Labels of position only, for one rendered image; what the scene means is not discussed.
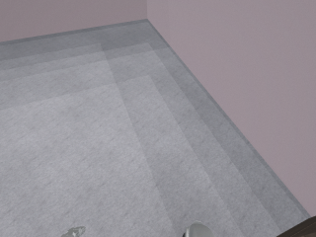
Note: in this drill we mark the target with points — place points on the right robot thigh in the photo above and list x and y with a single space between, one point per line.
198 230

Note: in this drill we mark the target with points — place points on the cupboard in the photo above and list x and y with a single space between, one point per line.
306 228

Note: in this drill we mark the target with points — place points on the robot right shin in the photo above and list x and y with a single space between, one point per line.
197 222

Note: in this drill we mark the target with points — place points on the left robot hand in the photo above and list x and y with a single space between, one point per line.
74 232

